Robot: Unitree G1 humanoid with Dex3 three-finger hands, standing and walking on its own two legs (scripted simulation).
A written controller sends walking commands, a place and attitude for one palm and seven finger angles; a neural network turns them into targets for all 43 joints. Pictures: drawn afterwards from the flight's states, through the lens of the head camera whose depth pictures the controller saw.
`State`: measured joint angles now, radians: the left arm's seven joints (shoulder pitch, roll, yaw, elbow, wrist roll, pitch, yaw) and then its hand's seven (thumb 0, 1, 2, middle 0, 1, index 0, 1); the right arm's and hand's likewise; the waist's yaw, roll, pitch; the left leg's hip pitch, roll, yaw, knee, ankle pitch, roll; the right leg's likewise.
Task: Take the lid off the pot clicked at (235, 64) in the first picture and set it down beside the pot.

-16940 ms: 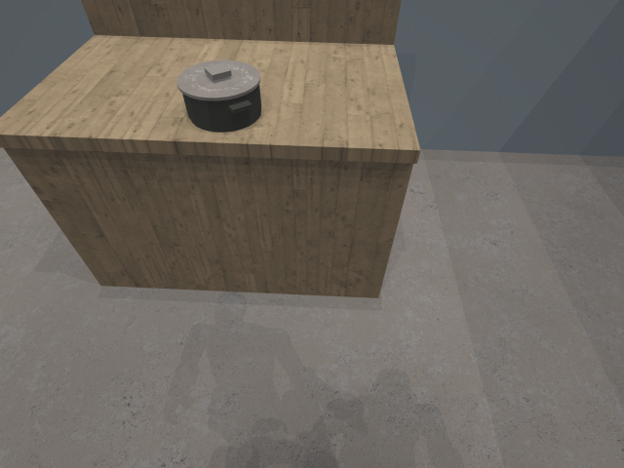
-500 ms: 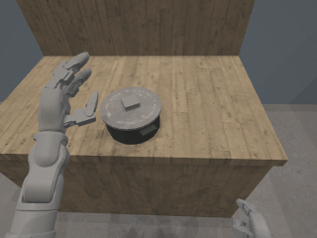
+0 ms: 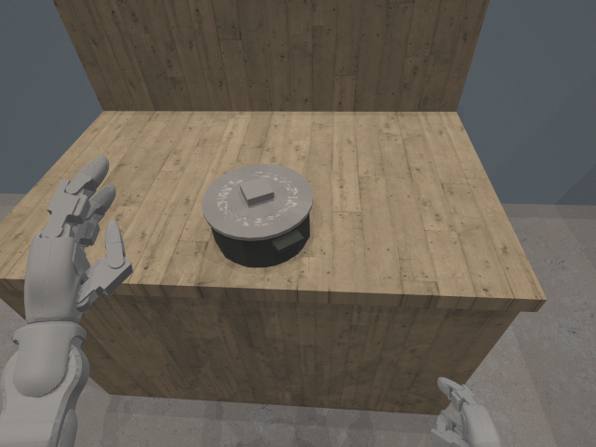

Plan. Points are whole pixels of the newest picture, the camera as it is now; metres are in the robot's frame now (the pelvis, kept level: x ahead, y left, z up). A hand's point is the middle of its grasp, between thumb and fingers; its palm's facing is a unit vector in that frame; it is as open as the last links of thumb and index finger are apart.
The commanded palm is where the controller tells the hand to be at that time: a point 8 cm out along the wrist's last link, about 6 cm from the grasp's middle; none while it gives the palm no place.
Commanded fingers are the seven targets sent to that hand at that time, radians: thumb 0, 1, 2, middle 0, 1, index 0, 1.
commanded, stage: draw the hand back to the body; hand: left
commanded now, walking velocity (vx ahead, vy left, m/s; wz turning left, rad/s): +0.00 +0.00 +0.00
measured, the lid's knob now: (256, 190) +0.53 +0.13 +0.05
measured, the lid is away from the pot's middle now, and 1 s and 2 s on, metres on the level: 0.00 0.00 0.00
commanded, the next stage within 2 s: come to a stop and stand still in 0.54 s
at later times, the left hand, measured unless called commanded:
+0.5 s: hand (57, 338) +0.18 +0.26 +0.15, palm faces +0.37 -0.85 -0.37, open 7.4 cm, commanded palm +0.13 +0.30 +0.17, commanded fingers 0.00 0.90 0.90 -0.20 -0.30 -0.20 -0.30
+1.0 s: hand out of the picture +0.04 +0.20 -0.18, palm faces +0.06 -0.98 -0.18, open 7.0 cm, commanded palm none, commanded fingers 0.00 0.90 0.90 -0.20 -0.30 -0.20 -0.30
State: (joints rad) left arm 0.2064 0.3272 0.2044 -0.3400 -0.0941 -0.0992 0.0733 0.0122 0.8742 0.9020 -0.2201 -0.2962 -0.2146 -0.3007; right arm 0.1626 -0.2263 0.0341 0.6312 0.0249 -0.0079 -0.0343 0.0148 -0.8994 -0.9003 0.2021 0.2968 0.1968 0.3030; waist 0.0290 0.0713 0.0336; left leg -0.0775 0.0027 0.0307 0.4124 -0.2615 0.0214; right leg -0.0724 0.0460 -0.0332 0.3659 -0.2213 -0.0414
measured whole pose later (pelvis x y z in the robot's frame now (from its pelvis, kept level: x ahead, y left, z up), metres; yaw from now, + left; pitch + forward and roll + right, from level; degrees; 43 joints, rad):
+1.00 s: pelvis +0.00 +0.03 -0.01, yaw +1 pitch -2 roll -1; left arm 0.32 0.17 0.02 0.89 0.01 0.04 0.04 -0.01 1.00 0.90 -0.21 -0.30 -0.20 -0.30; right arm 0.31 -0.17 -0.03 0.90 -0.03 0.02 -0.03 0.01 -0.90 -0.90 0.20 0.30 0.19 0.30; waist -0.02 -0.04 0.05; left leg -0.16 -0.05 0.02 0.49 -0.30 0.06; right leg -0.15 0.00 -0.04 0.46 -0.27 0.00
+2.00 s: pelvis +0.03 +0.00 +0.00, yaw -2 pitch +0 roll +0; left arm 0.28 0.16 -0.02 1.08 0.01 -0.02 0.04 0.00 0.91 0.90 -0.20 -0.30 -0.20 -0.30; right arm 0.26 -0.15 0.01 1.11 -0.01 -0.02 -0.04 0.01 -0.91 -0.90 0.20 0.30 0.19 0.30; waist 0.00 0.00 0.04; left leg -0.12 0.00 0.07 0.42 -0.31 0.01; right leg -0.17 0.04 0.00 0.45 -0.30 -0.04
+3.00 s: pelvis +0.00 +0.03 -0.01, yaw +1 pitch -1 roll +0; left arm 0.38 0.18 -0.06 0.42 -0.01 0.00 0.14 0.04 0.95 0.90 -0.34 -0.44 -0.33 -0.45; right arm 0.30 -0.25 -0.01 0.90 0.04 -0.22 -0.03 0.03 -0.92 -0.90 0.20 0.30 0.20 0.30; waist -0.01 0.06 -0.02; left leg -0.17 -0.05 0.04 0.47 -0.29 0.06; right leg -0.18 -0.02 -0.04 0.48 -0.28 0.00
